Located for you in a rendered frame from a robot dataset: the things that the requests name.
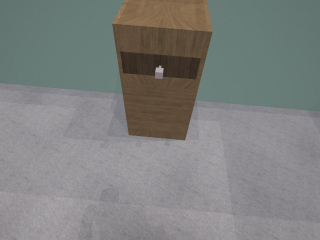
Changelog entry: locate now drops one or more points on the handle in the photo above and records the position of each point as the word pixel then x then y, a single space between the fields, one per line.
pixel 159 71

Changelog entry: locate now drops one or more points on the drawer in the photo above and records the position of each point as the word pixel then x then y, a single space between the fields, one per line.
pixel 173 66

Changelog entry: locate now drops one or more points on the cabinet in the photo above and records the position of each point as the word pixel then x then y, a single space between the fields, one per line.
pixel 161 108

